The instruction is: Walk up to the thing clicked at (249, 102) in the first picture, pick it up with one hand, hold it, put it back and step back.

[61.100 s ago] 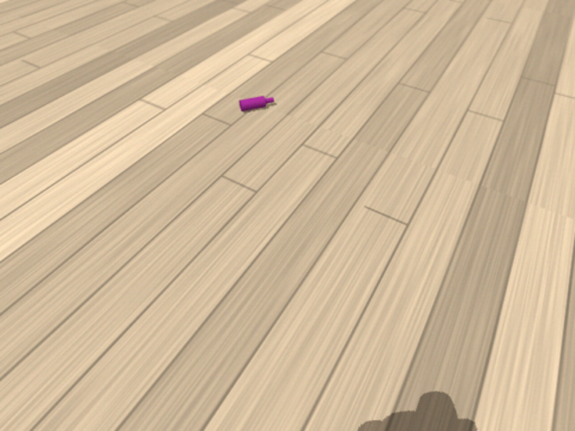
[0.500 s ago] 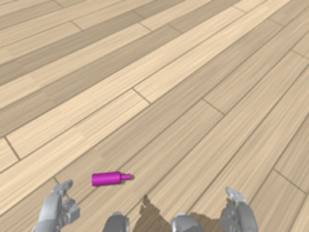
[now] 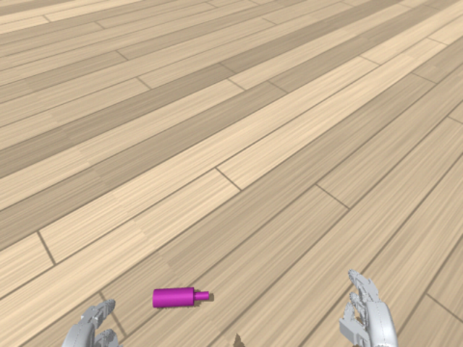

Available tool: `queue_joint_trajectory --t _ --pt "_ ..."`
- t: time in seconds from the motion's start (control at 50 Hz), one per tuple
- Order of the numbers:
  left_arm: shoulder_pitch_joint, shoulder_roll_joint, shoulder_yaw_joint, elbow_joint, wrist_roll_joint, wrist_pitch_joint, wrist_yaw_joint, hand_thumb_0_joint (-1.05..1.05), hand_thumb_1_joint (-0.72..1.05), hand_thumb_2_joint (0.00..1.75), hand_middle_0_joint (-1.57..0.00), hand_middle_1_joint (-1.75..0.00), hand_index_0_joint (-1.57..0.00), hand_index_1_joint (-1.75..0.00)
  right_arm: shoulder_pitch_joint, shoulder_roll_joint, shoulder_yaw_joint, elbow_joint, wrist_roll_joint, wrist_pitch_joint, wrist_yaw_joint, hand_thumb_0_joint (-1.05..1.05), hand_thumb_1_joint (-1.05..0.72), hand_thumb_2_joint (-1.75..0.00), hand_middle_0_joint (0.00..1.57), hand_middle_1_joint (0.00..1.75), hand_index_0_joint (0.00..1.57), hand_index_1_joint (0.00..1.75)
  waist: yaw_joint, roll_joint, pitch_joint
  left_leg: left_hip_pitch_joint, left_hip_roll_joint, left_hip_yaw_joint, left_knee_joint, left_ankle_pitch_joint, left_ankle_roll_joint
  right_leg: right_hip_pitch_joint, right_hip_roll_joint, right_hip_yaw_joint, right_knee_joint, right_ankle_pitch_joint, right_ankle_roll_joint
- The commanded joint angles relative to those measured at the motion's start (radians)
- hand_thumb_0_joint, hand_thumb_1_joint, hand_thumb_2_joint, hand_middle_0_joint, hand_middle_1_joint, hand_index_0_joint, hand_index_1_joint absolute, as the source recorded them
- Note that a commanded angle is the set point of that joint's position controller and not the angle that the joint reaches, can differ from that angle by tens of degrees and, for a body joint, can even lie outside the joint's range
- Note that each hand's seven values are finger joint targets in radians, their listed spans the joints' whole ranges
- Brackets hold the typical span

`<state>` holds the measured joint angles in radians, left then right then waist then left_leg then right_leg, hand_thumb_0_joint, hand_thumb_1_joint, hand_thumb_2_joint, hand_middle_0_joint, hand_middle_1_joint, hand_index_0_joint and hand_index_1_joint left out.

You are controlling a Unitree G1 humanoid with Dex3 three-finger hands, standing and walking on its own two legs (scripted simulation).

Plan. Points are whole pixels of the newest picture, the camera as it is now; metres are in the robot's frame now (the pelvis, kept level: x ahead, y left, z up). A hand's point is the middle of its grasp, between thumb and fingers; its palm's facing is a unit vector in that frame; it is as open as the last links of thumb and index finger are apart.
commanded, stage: home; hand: left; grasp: from above
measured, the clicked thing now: (181, 296) +0.45 +0.17 -0.68
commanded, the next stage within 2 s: stand in 1.72 s
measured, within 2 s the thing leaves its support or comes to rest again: neither
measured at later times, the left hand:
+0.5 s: hand out of the picture +0.16 +0.18 -0.05, palm faces +0.04 -0.98 -0.20, open 7.4 cm
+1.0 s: hand out of the picture +0.16 +0.18 -0.05, palm faces +0.04 -0.98 -0.20, open 7.4 cm
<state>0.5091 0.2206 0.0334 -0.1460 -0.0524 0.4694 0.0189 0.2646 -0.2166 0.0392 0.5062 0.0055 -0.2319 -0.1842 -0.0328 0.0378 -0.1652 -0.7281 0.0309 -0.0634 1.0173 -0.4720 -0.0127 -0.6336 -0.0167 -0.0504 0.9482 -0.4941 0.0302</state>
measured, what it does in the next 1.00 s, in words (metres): stands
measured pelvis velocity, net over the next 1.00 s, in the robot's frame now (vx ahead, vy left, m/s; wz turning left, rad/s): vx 0.00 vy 0.00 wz -0.01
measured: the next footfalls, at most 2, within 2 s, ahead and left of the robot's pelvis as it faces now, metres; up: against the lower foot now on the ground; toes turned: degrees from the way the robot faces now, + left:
none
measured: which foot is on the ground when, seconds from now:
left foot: down 0.00-1.00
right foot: down 0.00-1.00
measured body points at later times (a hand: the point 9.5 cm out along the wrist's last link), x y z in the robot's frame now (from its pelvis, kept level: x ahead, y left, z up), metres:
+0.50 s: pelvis +0.00 +0.00 +0.00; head +0.02 +0.01 +0.45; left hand +0.16 +0.23 -0.03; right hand +0.15 -0.24 -0.06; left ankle +0.02 +0.12 -0.68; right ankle -0.01 -0.14 -0.68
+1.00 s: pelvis +0.00 +0.00 +0.00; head +0.02 +0.00 +0.45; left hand +0.16 +0.23 -0.03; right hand +0.16 -0.25 -0.06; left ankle +0.02 +0.12 -0.68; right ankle -0.01 -0.14 -0.68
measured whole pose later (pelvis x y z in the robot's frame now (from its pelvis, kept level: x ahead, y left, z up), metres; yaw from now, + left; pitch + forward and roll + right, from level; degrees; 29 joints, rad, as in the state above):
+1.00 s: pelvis +0.00 +0.00 +0.00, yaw -1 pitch +10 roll -3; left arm 0.50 0.22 0.03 -0.14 -0.05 0.46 0.02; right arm 0.28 -0.22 0.03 0.53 0.00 -0.24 -0.19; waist -0.03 0.04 -0.16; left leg -0.72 0.04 -0.06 1.02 -0.48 -0.02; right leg -0.64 -0.01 -0.04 0.96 -0.50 0.03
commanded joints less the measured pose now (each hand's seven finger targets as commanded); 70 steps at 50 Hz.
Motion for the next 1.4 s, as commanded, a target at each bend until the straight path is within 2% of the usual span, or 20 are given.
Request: queue_joint_trajectory --t 0.0,0.24,0.34,0.42,0.46,0.54,0.62,0.7,0.78,0.9,0.98,1.16,1.2,1.22,1.26,1.28,1.3,1.32,1.34,1.38 --pt "-0.034 0.104 0.063 -0.201 0.009 -0.062 0.009 0.0 0.9 0.9 -0.2 -0.3 -0.2 -0.3 -0.044 -0.126 -0.056 -0.14 -0.002 -0.057 -0.009 0.0 -0.9 -0.9 0.2 0.3 0.2 0.3 -0.008 0.022 -0.075 0.153 -0.026 0.019 -0.169 0.198 0.02 0.016 0.04 -0.027 -0.147 0.199 -0.026" --pt "-0.029 0.101 0.056 -0.191 0.006 -0.066 0.009 0.0 0.9 0.9 -0.2 -0.3 -0.2 -0.3 -0.049 -0.128 -0.057 -0.136 -0.002 -0.06 -0.008 0.0 -0.9 -0.9 0.2 0.3 0.2 0.3 -0.003 0.034 -0.065 0.147 -0.018 0.008 -0.19 0.152 0.017 0.002 0.046 -0.032 -0.144 0.155 -0.028" --pt "-0.01 0.102 0.062 -0.192 0.002 -0.064 0.009 0.0 0.9 0.9 -0.2 -0.3 -0.2 -0.3 -0.04 -0.124 -0.056 -0.134 -0.002 -0.06 -0.011 0.0 -0.9 -0.9 0.2 0.3 0.2 0.3 0.0 0.013 -0.092 0.146 -0.024 0.021 -0.164 0.205 0.02 0.021 0.042 -0.023 -0.146 0.199 -0.027" --pt "-0.026 0.099 0.058 -0.183 0.002 -0.064 0.007 0.0 0.9 0.9 -0.2 -0.3 -0.2 -0.3 -0.039 -0.13 -0.06 -0.13 -0.002 -0.062 -0.01 0.0 -0.9 -0.9 0.2 0.3 0.2 0.3 -0.008 0.014 -0.068 0.147 -0.018 0.016 -0.173 0.188 0.018 0.009 0.045 -0.027 -0.144 0.182 -0.026" --pt "-0.02 0.104 0.066 -0.193 0.003 -0.065 0.009 0.0 0.9 0.9 -0.2 -0.3 -0.2 -0.3 -0.036 -0.124 -0.061 -0.13 -0.003 -0.063 -0.011 0.0 -0.9 -0.9 0.2 0.3 0.2 0.3 -0.004 0.014 -0.1 0.156 -0.023 0.023 -0.155 0.231 0.019 0.024 0.041 -0.02 -0.144 0.223 -0.025" --pt "-0.024 0.104 0.063 -0.179 0.002 -0.064 0.006 0.0 0.9 0.9 -0.2 -0.3 -0.2 -0.3 -0.037 -0.127 -0.06 -0.126 -0.003 -0.062 -0.011 0.0 -0.9 -0.9 0.2 0.3 0.2 0.3 -0.007 -0.007 -0.082 0.149 -0.024 0.029 -0.148 0.232 0.022 0.025 0.039 -0.016 -0.153 0.231 -0.021" --pt "-0.021 0.102 0.061 -0.176 0.006 -0.062 0.005 0.0 0.9 0.9 -0.2 -0.3 -0.2 -0.3 -0.045 -0.128 -0.061 -0.123 -0.004 -0.063 -0.01 0.0 -0.9 -0.9 0.2 0.3 0.2 0.3 -0.001 0.033 -0.057 0.144 -0.019 0.022 -0.176 0.175 0.017 0.004 0.042 -0.022 -0.146 0.172 -0.027" --pt "-0.039 0.097 0.05 -0.194 0.005 -0.066 0.005 0.0 0.9 0.9 -0.2 -0.3 -0.2 -0.3 -0.041 -0.126 -0.062 -0.129 -0.003 -0.064 -0.009 0.0 -0.9 -0.9 0.2 0.3 0.2 0.3 -0.007 0.014 -0.073 0.149 -0.021 0.023 -0.163 0.212 0.018 0.014 0.041 -0.019 -0.146 0.205 -0.026" --pt "-0.038 0.106 0.063 -0.183 0.005 -0.066 0.005 0.0 0.9 0.9 -0.2 -0.3 -0.2 -0.3 -0.041 -0.127 -0.064 -0.129 -0.004 -0.064 -0.011 0.0 -0.9 -0.9 0.2 0.3 0.2 0.3 -0.011 0.0 -0.083 0.151 -0.025 0.031 -0.146 0.221 0.022 0.024 0.035 -0.01 -0.156 0.223 -0.02" --pt "-0.022 0.108 0.065 -0.175 0.007 -0.065 0.004 0.0 0.9 0.9 -0.2 -0.3 -0.2 -0.3 -0.045 -0.131 -0.064 -0.124 -0.004 -0.063 -0.01 0.0 -0.9 -0.9 0.2 0.3 0.2 0.3 -0.001 0.016 -0.063 0.14 -0.022 0.027 -0.167 0.165 0.02 0.004 0.039 -0.016 -0.153 0.165 -0.025" --pt "-0.026 0.106 0.058 -0.174 0.006 -0.064 0.004 0.0 0.9 0.9 -0.2 -0.3 -0.2 -0.3 -0.044 -0.13 -0.063 -0.128 -0.003 -0.064 -0.012 0.0 -0.9 -0.9 0.2 0.3 0.2 0.3 -0.01 0.012 -0.054 0.136 -0.021 0.026 -0.171 0.143 0.021 -0.006 0.04 -0.016 -0.154 0.147 -0.024" --pt "-0.028 0.107 0.063 -0.187 0.003 -0.07 0.005 0.0 0.9 0.9 -0.2 -0.3 -0.2 -0.3 -0.04 -0.126 -0.065 -0.129 -0.004 -0.064 -0.012 0.0 -0.9 -0.9 0.2 0.3 0.2 0.3 -0.009 0.014 -0.089 0.155 -0.023 0.03 -0.142 0.234 0.021 0.014 0.037 -0.01 -0.147 0.233 -0.021" --pt "-0.029 0.103 0.057 -0.2 0.003 -0.073 0.006 0.0 0.9 0.9 -0.2 -0.3 -0.2 -0.3 -0.046 -0.123 -0.062 -0.131 -0.003 -0.062 -0.011 0.0 -0.9 -0.9 0.2 0.3 0.2 0.3 0.0 0.006 -0.078 0.141 -0.023 0.029 -0.147 0.218 0.021 0.02 0.036 -0.013 -0.149 0.216 -0.022" --pt "-0.013 0.11 0.068 -0.177 0.004 -0.071 0.008 0.0 0.9 0.9 -0.2 -0.3 -0.2 -0.3 -0.043 -0.126 -0.065 -0.129 -0.003 -0.059 -0.012 0.0 -0.9 -0.9 0.2 0.3 0.2 0.3 -0.004 -0.004 -0.086 0.138 -0.024 0.029 -0.144 0.211 0.023 0.021 0.036 -0.011 -0.153 0.213 -0.021" --pt "-0.023 0.105 0.053 -0.192 0.005 -0.069 0.005 0.0 0.9 0.9 -0.2 -0.3 -0.2 -0.3 -0.047 -0.127 -0.064 -0.137 -0.002 -0.062 -0.01 0.0 -0.9 -0.9 0.2 0.3 0.2 0.3 -0.007 0.003 -0.065 0.135 -0.023 0.032 -0.151 0.187 0.023 0.009 0.037 -0.011 -0.155 0.192 -0.021" --pt "-0.015 0.116 0.07 -0.18 0.005 -0.065 0.006 0.0 0.9 0.9 -0.2 -0.3 -0.2 -0.3 -0.042 -0.128 -0.065 -0.13 -0.003 -0.061 -0.012 0.0 -0.9 -0.9 0.2 0.3 0.2 0.3 -0.007 0.014 -0.077 0.142 -0.023 0.029 -0.156 0.182 0.022 0.011 0.037 -0.011 -0.153 0.186 -0.022" --pt "-0.032 0.101 0.052 -0.198 0.004 -0.067 0.006 0.0 0.9 0.9 -0.2 -0.3 -0.2 -0.3 -0.047 -0.123 -0.062 -0.134 -0.002 -0.059 -0.011 0.0 -0.9 -0.9 0.2 0.3 0.2 0.3 -0.005 0.014 -0.066 0.138 -0.023 0.032 -0.154 0.187 0.02 0.008 0.036 -0.013 -0.154 0.19 -0.023" --pt "-0.006 0.107 0.062 -0.168 0.006 -0.064 0.006 0.0 0.9 0.9 -0.2 -0.3 -0.2 -0.3 -0.039 -0.131 -0.068 -0.131 -0.002 -0.06 -0.012 0.0 -0.9 -0.9 0.2 0.3 0.2 0.3 -0.011 -0.001 -0.068 0.147 -0.021 0.029 -0.157 0.186 0.022 0.005 0.038 -0.011 -0.154 0.188 -0.022" --pt "-0.037 0.109 0.058 -0.22 0.003 -0.069 0.004 0.0 0.9 0.9 -0.2 -0.3 -0.2 -0.3 -0.042 -0.126 -0.065 -0.134 -0.002 -0.061 -0.01 0.0 -0.9 -0.9 0.2 0.3 0.2 0.3 -0.007 0.03 -0.095 0.159 -0.021 0.024 -0.154 0.214 0.02 0.015 0.039 -0.013 -0.144 0.212 -0.025" --pt "-0.002 0.108 0.061 -0.167 0.003 -0.06 0.006 0.0 0.9 0.9 -0.2 -0.3 -0.2 -0.3 -0.041 -0.13 -0.064 -0.125 -0.002 -0.06 -0.01 0.0 -0.9 -0.9 0.2 0.3 0.2 0.3 -0.007 0.006 -0.06 0.142 -0.017 0.019 -0.161 0.196 0.021 0.005 0.042 -0.018 -0.142 0.193 -0.024"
